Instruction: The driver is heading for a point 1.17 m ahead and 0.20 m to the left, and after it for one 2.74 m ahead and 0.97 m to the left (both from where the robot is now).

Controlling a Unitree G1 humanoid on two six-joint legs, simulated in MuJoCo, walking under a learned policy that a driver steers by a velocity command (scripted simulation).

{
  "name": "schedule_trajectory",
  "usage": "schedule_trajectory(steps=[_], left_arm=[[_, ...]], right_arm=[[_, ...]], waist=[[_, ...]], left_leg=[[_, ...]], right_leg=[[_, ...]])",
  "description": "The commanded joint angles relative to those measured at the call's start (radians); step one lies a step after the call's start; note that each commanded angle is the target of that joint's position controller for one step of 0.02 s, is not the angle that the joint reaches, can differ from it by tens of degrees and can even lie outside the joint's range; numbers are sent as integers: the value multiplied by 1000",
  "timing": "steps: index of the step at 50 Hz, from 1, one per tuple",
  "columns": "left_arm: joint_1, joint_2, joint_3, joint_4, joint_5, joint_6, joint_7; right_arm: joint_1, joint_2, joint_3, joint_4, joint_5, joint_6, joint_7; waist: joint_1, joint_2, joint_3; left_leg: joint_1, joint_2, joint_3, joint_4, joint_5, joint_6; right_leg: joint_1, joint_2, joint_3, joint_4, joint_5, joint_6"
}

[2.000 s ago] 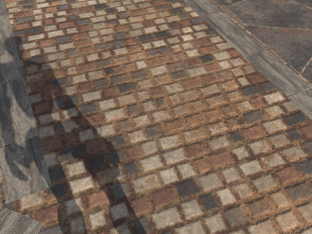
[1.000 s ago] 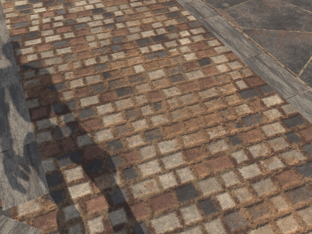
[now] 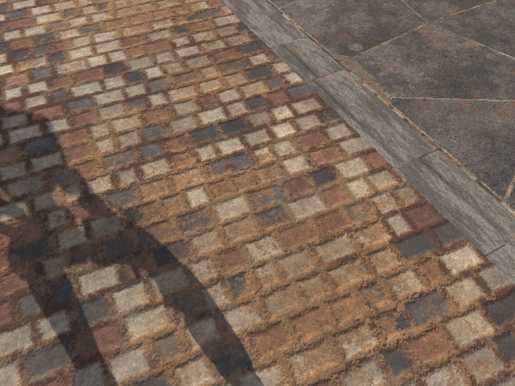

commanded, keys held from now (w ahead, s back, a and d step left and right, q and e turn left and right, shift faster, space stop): w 0.22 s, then w+q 0.78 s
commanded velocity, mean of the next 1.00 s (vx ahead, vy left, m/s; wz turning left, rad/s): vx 0.50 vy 0.00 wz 0.33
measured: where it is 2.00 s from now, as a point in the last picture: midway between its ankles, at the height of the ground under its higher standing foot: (173, 224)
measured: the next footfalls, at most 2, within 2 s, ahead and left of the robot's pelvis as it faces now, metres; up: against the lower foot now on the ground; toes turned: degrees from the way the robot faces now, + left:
right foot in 0.20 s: +0.30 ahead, -0.16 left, +0.00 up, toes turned -3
left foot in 0.76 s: +0.58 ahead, +0.10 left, +0.00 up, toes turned +18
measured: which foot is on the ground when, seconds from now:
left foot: down 0.00-0.20, up 0.22-0.74, down 0.76-1.00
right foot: up 0.00-0.18, down 0.20-0.78, up 0.80-1.00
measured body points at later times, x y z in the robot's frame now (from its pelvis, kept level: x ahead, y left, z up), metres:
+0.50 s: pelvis +0.29 -0.07 +0.00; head +0.30 -0.08 +0.45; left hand +0.28 +0.19 -0.14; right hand +0.43 -0.33 -0.13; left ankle +0.40 +0.12 -0.67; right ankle +0.26 -0.16 -0.75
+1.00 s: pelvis +0.56 +0.03 +0.00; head +0.59 +0.06 +0.45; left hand +0.62 +0.35 -0.10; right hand +0.73 -0.20 -0.12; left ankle +0.55 +0.09 -0.75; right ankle +0.69 -0.13 -0.67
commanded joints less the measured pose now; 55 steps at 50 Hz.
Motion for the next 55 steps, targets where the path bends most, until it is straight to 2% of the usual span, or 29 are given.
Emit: schedule_trajectory(steps=[1,4,6,8,9,10,11,12,13,14,15,17,21,27,32,35,37,38,39,40,41,42,43,44,45,47,50,53,55], left_arm=[[-84,26,-5,-58,-6,-9,-15],[-158,37,-9,-91,-12,-14,-34],[-160,58,-5,-105,-13,-20,-45],[-55,100,15,-85,-13,-26,-48],[107,144,40,-34,-10,-27,-44],[302,225,65,8,2,-26,-35],[380,307,81,38,7,-22,-43],[369,198,52,28,6,-24,-43],[274,148,36,8,5,-29,-39],[184,119,24,-13,10,-31,-37],[130,88,16,-15,15,-34,-39],[114,53,7,2,27,-41,-41],[156,98,21,33,31,-46,-21],[189,114,23,43,25,-35,8],[278,135,33,71,10,-5,16],[245,170,43,55,1,15,22],[209,202,49,37,-3,28,28],[185,203,46,26,-7,28,28],[201,146,28,-4,22,14,23],[269,31,-10,-55,14,-27,3],[134,117,8,-80,-26,-68,-13],[78,128,10,-102,-45,-82,-18],[74,123,12,-90,-26,-83,-10],[80,139,24,-84,0,-73,-2],[100,140,30,-85,7,-57,-2],[102,118,30,-100,18,-33,0],[-9,95,21,-144,28,-21,6],[-120,68,7,-178,21,-27,-4],[-173,73,5,-200,10,-32,-14]], right_arm=[[-2,-166,-29,-51,12,-10,-12],[52,-171,-34,-28,19,4,-14],[55,-181,-41,-22,20,14,-17],[20,-193,-45,-30,19,26,-18],[7,-171,-37,-37,15,31,-17],[16,-133,-19,-61,-2,32,-17],[145,13,22,-68,0,9,-5],[97,-83,3,-53,29,-16,-1],[-4,-149,-15,-83,54,-29,0],[-59,-152,-17,-95,53,-29,-8],[-86,-142,-24,-96,38,-20,-15],[-42,-101,-30,-83,35,12,-16],[-94,-73,-36,-106,31,44,-16],[-266,-55,-32,-174,16,38,11],[-406,-36,-19,-257,18,39,42],[-390,-65,-32,-292,23,40,60],[-226,-133,-67,-272,29,43,61],[-64,-196,-101,-235,29,45,48],[50,-293,-128,-210,24,55,23],[18,-341,-126,-239,18,43,26],[49,-255,-100,-236,8,37,28],[6,-201,-87,-238,9,28,26],[-79,-168,-76,-257,16,21,29],[-141,-137,-66,-275,15,18,27],[-165,-127,-60,-290,7,18,22],[-157,-152,-64,-294,11,15,11],[-105,-196,-75,-292,14,17,-11],[-61,-194,-75,-290,21,28,-19],[-30,-195,-74,-284,22,33,-19]], waist=[[8,83,80],[-11,87,99],[7,95,93],[78,118,30],[153,105,-65],[213,5,-222],[147,-278,-355],[177,-191,-363],[169,-132,-213],[138,-43,-143],[110,-10,-81],[63,-43,-45],[53,-14,21],[94,-9,76],[138,5,121],[93,-39,77],[-10,-78,-31],[-98,-51,-116],[-102,132,-207],[3,289,-338],[-64,155,-325],[-48,126,-201],[9,21,-115],[46,13,-77],[76,29,-65],[95,41,-43],[66,63,-6],[19,103,5],[-7,123,8]], left_leg=[[-97,254,-121,-115,147,147],[22,302,-132,-65,145,139],[89,336,-145,-17,190,124],[109,326,-123,111,430,96],[68,272,-79,302,559,70],[-126,208,-25,621,366,31],[-534,12,-35,981,-258,-34],[-653,42,-193,1119,-381,-15],[-719,91,-193,1147,-307,7],[-680,148,-171,1109,-211,10],[-636,180,-168,1040,-152,7],[-537,211,-179,970,-91,8],[-628,207,-202,866,33,-7],[-650,181,-123,566,284,-18],[-718,163,-44,444,205,8],[-595,97,41,424,63,52],[-354,19,83,418,-8,99],[-96,-7,51,331,64,141],[204,195,-269,325,96,209],[467,417,-875,153,-55,418],[467,396,-844,78,-61,357],[356,363,-680,81,-1,312],[186,314,-556,74,96,275],[56,280,-475,60,180,255],[-29,258,-441,37,221,251],[-119,237,-395,10,285,254],[-178,195,-329,-2,315,231],[-200,145,-293,22,225,178],[-192,153,-321,35,169,162]], right_leg=[[78,39,-44,-153,106,9],[48,52,-35,-232,54,-8],[65,63,-34,-267,-21,-34],[229,109,-73,-295,-81,-68],[441,142,-97,-301,-77,-96],[754,-18,86,-279,-71,-162],[1101,-245,587,-410,-260,-330],[1101,-248,692,-495,-357,-308],[974,-222,525,-497,-296,-252],[827,-190,384,-516,-183,-223],[701,-154,282,-551,-108,-202],[589,-111,160,-611,-69,-179],[570,-107,21,-668,36,-181],[609,-79,-155,-698,66,-135],[796,-132,-218,-625,184,-127],[839,-145,-262,-486,571,-104],[812,-132,-279,-233,828,-79],[695,-89,-294,-4,725,-42],[398,-17,-285,333,129,1],[28,207,-89,647,-599,44],[-86,157,71,677,-560,10],[-130,113,59,618,-471,-15],[-75,66,53,522,-398,-16],[0,38,48,440,-362,-5],[68,21,52,403,-340,5],[102,19,33,311,-315,38],[82,47,6,108,-156,75],[143,103,-5,-136,35,72],[181,132,-9,-223,92,68]])
Keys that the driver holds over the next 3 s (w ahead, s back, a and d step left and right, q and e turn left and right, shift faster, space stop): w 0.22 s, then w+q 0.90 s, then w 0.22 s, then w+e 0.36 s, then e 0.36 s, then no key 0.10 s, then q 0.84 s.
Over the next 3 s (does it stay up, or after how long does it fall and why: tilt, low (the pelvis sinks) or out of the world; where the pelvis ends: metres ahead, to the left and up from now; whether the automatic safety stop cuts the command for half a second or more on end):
stays up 1.07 0.25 0.00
